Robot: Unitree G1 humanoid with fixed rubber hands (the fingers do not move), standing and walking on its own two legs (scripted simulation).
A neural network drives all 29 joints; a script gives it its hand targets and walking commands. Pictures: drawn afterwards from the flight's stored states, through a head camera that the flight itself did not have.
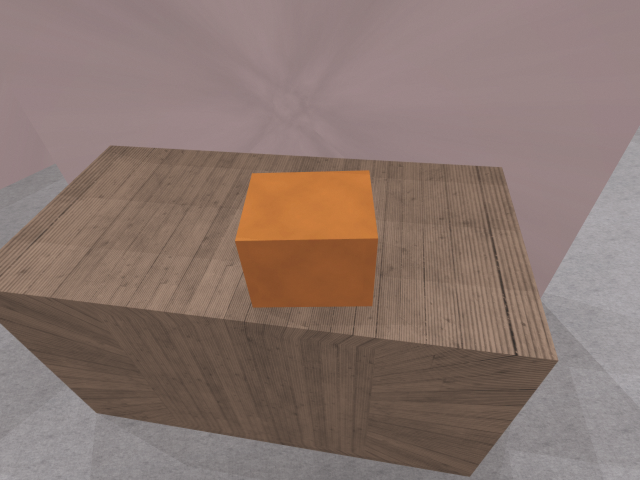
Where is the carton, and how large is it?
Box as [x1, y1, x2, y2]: [235, 170, 377, 307]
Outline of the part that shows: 368,170 252,173 235,242 253,307 371,305 377,246 377,233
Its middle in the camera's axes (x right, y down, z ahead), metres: -0.02 +0.00 +0.74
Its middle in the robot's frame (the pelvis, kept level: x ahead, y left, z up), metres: +0.57 +0.03 -0.04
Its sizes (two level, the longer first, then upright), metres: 0.227 0.189 0.177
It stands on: a pedestal, 0.64 m high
